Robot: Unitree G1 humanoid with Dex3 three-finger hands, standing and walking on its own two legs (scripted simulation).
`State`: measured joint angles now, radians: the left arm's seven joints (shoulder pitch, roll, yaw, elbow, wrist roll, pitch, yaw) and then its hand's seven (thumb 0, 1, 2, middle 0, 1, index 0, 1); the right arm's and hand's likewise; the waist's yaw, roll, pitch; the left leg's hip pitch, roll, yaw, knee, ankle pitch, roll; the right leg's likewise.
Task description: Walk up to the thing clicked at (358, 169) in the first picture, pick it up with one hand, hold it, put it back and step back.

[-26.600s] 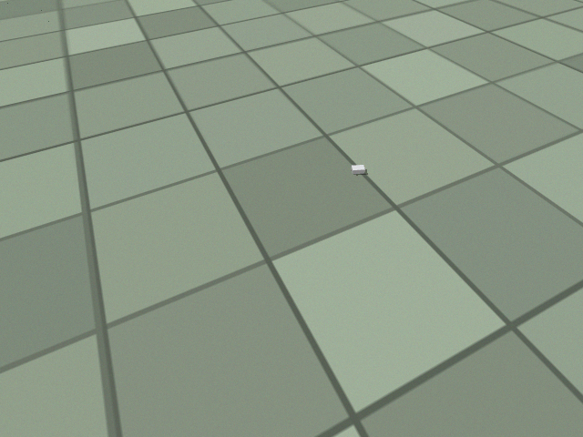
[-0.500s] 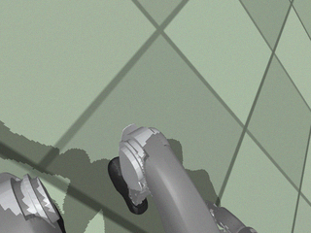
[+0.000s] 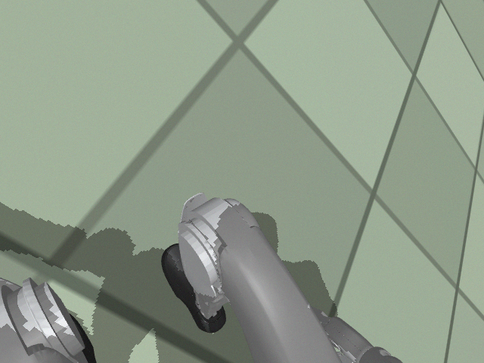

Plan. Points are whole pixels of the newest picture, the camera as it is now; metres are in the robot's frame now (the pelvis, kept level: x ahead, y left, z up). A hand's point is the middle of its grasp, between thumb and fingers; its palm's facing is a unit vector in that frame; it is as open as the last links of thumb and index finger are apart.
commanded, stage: rest palm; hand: left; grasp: from above
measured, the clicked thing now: out of the picture +0.50 +0.37 -0.30
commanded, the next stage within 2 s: close in 0.82 s
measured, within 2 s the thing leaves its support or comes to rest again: neither
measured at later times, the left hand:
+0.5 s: hand out of the picture +0.48 +0.35 -0.25, palm faces -0.44 -0.13 -0.89, open 11.5 cm
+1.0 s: hand out of the picture +0.47 +0.35 -0.25, palm faces -0.44 -0.12 -0.89, open 10.8 cm
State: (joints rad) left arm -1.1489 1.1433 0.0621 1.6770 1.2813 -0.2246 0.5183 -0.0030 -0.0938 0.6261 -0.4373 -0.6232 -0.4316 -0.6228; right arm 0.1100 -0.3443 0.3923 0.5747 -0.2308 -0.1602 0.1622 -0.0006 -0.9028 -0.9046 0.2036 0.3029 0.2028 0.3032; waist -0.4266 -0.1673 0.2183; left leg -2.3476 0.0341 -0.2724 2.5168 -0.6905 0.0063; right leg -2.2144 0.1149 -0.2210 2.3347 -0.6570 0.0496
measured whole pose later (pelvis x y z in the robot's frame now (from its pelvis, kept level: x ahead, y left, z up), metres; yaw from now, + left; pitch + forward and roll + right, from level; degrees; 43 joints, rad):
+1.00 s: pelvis +0.00 +0.00 +0.00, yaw -1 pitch +27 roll -16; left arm -1.15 1.17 0.04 1.67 1.26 -0.23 0.50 0.00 0.03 0.53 -0.51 -0.58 -0.51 -0.57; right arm 0.09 -0.35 0.42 0.57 -0.23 -0.15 0.15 0.00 -0.90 -0.90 0.20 0.30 0.20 0.30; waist -0.42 -0.17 0.23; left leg -2.34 0.04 -0.28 2.52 -0.70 0.01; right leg -2.20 0.12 -0.23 2.32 -0.65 0.05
